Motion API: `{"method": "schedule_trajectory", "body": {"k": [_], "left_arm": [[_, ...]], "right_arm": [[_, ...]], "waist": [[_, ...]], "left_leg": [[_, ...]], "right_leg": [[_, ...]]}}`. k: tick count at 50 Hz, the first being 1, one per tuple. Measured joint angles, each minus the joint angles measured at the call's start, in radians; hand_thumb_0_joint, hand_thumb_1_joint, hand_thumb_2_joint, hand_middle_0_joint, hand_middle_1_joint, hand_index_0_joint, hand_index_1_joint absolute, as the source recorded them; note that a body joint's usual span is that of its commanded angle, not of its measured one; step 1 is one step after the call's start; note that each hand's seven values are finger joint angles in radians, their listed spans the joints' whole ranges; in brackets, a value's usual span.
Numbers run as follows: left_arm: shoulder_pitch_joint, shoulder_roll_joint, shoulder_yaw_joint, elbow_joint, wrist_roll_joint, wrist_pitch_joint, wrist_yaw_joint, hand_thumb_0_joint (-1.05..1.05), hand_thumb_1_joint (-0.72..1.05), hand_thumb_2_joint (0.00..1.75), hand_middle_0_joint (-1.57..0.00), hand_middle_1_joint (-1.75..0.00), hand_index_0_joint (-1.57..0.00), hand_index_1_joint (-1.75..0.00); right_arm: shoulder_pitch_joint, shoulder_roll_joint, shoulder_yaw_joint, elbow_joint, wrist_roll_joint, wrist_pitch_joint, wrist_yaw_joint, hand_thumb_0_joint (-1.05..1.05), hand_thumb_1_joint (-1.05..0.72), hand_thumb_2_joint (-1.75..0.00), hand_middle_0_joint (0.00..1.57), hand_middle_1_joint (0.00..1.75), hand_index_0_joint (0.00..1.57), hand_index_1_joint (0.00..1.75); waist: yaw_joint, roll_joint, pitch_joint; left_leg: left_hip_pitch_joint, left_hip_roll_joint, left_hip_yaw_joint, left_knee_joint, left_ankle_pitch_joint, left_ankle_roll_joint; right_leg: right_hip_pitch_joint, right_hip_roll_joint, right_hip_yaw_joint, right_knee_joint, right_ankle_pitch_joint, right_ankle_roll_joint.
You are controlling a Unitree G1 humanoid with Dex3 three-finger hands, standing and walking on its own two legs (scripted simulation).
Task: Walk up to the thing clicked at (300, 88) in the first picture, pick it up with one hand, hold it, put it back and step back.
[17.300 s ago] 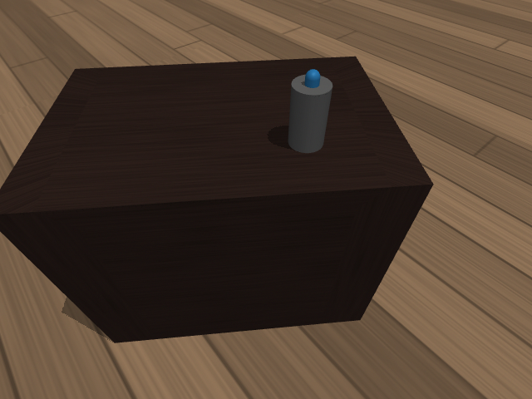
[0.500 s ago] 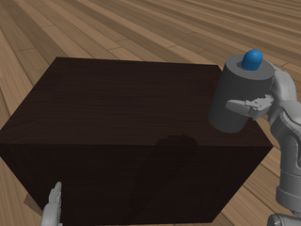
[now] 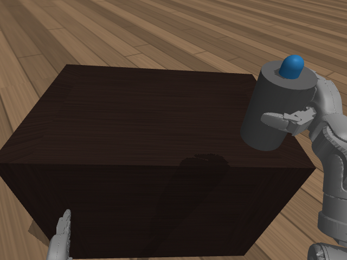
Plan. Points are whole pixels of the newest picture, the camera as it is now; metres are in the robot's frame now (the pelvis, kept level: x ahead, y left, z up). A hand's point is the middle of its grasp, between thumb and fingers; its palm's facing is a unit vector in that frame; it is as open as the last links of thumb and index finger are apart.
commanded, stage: hold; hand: right
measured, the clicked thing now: (275, 102) +0.32 -0.16 +0.27
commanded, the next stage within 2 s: crouch in 1.28 s
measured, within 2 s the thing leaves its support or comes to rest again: neither
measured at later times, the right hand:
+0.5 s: hand (282, 98) +0.33 -0.18 +0.27, palm faces +0.11 +0.99 -0.06, open 11.9 cm
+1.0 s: hand (281, 100) +0.33 -0.17 +0.27, palm faces +0.12 +0.99 -0.06, open 11.9 cm
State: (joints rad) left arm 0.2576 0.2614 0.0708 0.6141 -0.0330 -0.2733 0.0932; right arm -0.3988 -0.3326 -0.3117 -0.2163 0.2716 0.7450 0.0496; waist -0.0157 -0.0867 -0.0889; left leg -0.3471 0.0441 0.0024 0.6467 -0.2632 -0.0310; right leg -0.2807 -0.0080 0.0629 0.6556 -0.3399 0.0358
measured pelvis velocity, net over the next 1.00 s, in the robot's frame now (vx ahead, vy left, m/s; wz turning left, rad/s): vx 0.00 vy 0.00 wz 0.00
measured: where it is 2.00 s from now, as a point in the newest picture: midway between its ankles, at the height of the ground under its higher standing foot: outside the picture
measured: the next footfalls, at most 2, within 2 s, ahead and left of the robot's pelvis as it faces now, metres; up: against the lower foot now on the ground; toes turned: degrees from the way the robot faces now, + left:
none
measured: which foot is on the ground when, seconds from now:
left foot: down 0.00-1.00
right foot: down 0.00-1.00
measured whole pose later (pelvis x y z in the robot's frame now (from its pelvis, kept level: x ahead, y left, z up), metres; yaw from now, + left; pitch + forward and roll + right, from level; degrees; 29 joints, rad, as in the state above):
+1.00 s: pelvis +0.00 +0.00 +0.00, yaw +0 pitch -2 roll +0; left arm 0.26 0.26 0.08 0.61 -0.03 -0.26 0.09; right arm -0.41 -0.33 -0.30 -0.21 0.25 0.74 0.04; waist -0.02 -0.08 -0.09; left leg -0.34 0.04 0.00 0.64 -0.26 -0.03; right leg -0.27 -0.01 0.06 0.65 -0.34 0.04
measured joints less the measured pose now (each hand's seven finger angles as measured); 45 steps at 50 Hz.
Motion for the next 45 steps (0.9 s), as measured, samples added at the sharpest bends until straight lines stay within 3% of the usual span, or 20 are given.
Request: {"method": "schedule_trajectory", "body": {"k": [45], "left_arm": [[0.006, -0.001, 0.012, -0.009, -0.002, 0.013, -0.001, -0.01, -0.56, 0.07, -0.06, -0.05, -0.05, -0.05]], "right_arm": [[-0.02, 0.002, -0.003, 0.031, -0.015, -0.003, -0.007, 0.0, 0.61, -0.97, 0.61, 1.03, 0.63, 1.04]], "waist": [[0.002, 0.002, 0.0]], "left_leg": [[0.003, -0.002, -0.002, -0.006, 0.001, 0.001]], "right_leg": [[0.006, -0.002, -0.003, -0.009, 0.001, 0.001]]}}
